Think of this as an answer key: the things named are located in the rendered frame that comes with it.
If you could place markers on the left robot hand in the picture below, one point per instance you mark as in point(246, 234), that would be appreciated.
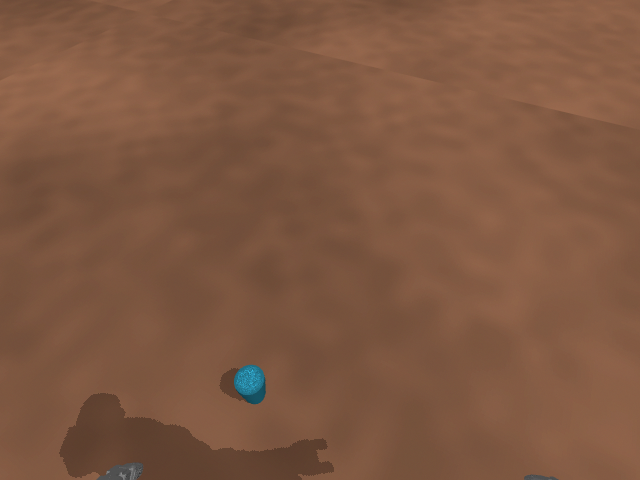
point(129, 471)

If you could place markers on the cup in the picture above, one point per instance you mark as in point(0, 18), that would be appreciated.
point(249, 382)

